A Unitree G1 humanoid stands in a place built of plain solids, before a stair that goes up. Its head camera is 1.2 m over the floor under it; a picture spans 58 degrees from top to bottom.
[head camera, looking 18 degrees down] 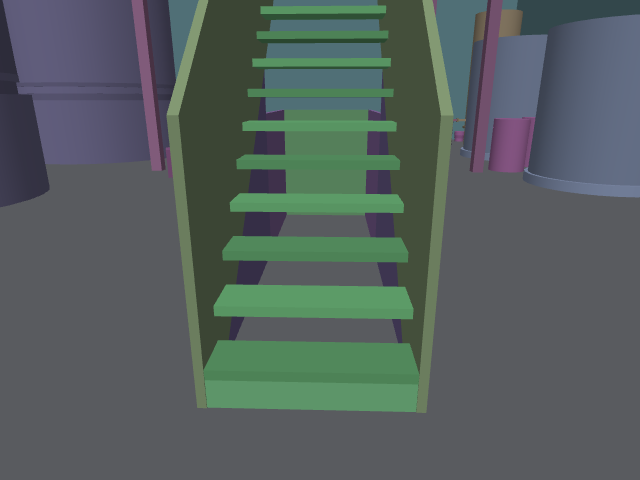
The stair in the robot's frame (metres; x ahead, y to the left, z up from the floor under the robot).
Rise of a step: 0.18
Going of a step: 0.20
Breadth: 0.93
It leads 2 degrees to the right of straight ahead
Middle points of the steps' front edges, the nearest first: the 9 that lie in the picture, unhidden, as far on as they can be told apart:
1.46 0.04 0.18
1.66 0.03 0.36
1.86 0.02 0.54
2.06 0.02 0.72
2.26 0.01 0.90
2.46 0.01 1.08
2.66 0.00 1.26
2.86 -0.01 1.44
3.06 -0.01 1.62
